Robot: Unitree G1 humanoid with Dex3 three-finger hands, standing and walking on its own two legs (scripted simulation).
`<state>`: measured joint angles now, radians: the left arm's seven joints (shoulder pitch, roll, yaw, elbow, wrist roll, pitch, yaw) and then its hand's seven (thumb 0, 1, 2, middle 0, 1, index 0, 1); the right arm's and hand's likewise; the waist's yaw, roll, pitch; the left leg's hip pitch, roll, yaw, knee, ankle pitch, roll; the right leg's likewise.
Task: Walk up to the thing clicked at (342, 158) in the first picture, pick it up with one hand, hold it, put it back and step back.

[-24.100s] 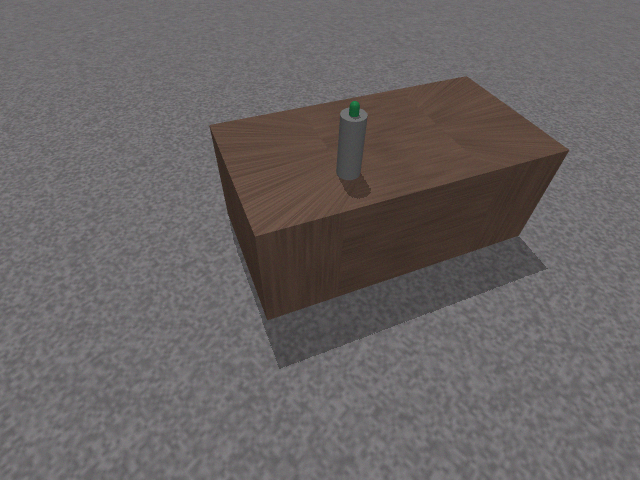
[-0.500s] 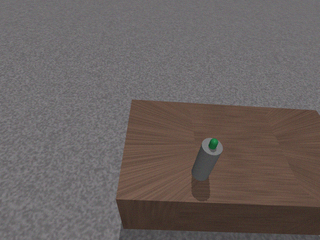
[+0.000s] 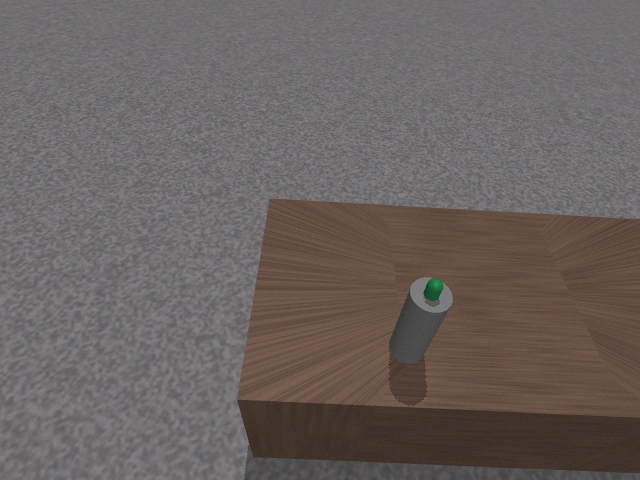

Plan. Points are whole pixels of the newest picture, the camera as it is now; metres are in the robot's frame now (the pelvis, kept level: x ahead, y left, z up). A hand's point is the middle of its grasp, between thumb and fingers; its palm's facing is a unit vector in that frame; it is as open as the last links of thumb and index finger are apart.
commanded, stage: stand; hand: right
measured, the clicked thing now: (420, 318) +0.47 -0.21 -0.21
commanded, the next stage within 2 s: none
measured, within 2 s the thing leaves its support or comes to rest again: neither
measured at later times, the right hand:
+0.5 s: hand out of the picture +0.06 -0.26 -0.15, palm faces -0.04 +0.93 -0.36, open 7.4 cm
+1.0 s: hand out of the picture +0.07 -0.25 -0.16, palm faces -0.05 +0.93 -0.36, open 7.4 cm
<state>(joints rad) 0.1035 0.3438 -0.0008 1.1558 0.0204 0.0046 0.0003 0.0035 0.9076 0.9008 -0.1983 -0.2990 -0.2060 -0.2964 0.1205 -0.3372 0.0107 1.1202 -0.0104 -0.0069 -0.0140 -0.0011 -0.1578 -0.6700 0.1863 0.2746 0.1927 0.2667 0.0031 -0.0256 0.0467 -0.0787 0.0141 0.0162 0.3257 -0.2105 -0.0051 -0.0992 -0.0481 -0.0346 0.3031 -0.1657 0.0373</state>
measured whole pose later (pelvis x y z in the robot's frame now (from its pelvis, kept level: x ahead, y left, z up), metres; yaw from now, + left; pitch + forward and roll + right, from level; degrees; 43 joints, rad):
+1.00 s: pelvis +0.00 +0.00 +0.00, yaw +1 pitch -2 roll +0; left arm 0.11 0.35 0.00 1.15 0.02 0.00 -0.01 0.00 0.91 0.90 -0.20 -0.30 -0.21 -0.30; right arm 0.13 -0.34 0.01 1.12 -0.01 -0.01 0.00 0.01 -0.90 -0.90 0.20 0.30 0.21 0.30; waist 0.00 -0.01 0.05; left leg -0.08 0.01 0.00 0.32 -0.21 -0.01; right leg -0.10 -0.05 -0.05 0.31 -0.17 0.04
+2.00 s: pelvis +0.00 -0.01 +0.00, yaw +1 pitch -2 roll +0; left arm 0.12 0.35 0.00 1.14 0.02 -0.01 -0.01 0.00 0.91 0.90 -0.20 -0.30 -0.21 -0.30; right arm 0.13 -0.34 0.00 1.12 -0.01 -0.01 0.00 0.01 -0.90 -0.90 0.20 0.30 0.21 0.30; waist 0.00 -0.01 0.05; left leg -0.08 0.01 0.00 0.31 -0.19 -0.01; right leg -0.10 -0.05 -0.05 0.31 -0.16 0.03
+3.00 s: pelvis -0.15 +0.03 -0.03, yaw -3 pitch -2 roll -2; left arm 0.14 0.37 0.07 0.88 0.04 0.04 0.00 0.01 0.91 0.90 -0.20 -0.30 -0.21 -0.30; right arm 0.11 -0.38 -0.05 0.85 -0.01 0.05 -0.01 0.01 -0.90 -0.90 0.20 0.30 0.21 0.30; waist -0.01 0.04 0.21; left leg -0.39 0.07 0.02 0.75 -0.32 0.01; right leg -0.26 0.06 0.03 0.65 -0.36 -0.01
